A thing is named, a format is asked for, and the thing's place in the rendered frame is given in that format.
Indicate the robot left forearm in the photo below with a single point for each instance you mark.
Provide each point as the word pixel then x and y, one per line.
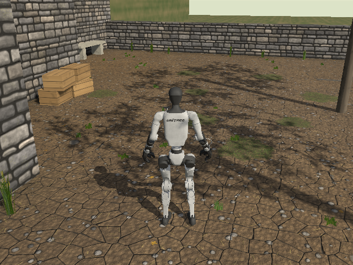
pixel 148 145

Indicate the robot right forearm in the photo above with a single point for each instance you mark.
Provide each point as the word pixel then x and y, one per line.
pixel 204 143

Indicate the robot left thigh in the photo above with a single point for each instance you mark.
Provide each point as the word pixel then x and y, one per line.
pixel 163 162

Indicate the right robot hand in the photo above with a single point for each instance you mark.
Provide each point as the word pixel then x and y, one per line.
pixel 206 152

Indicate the left robot upper arm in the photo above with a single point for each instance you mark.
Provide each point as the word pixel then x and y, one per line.
pixel 155 125

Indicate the right robot upper arm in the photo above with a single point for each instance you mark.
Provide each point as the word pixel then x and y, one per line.
pixel 196 125

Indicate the left robot foot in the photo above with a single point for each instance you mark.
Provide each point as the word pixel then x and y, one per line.
pixel 166 220

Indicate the left robot hand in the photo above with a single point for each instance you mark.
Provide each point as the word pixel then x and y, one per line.
pixel 145 155

